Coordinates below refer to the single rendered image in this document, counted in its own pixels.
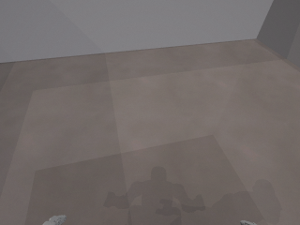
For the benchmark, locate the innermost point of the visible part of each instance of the left robot hand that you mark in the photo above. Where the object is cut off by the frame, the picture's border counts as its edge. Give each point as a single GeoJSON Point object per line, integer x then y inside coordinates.
{"type": "Point", "coordinates": [56, 220]}

